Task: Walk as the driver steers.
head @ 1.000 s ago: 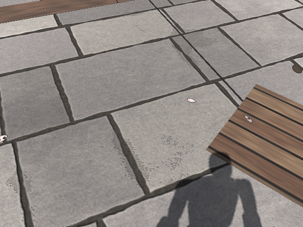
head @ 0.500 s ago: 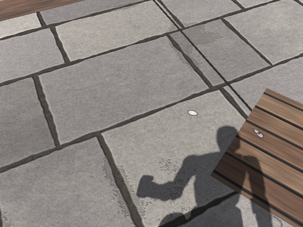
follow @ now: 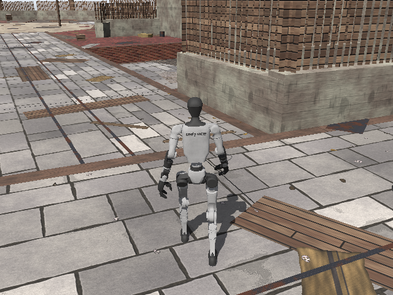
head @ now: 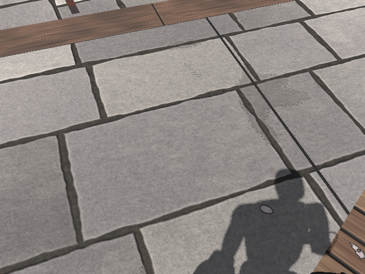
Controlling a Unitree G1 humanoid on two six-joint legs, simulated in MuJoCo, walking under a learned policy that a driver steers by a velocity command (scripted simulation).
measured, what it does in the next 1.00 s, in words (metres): walks ahead, turning left: right foot, then left foot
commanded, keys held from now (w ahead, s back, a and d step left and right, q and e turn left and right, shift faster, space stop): w+q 0.68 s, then q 0.32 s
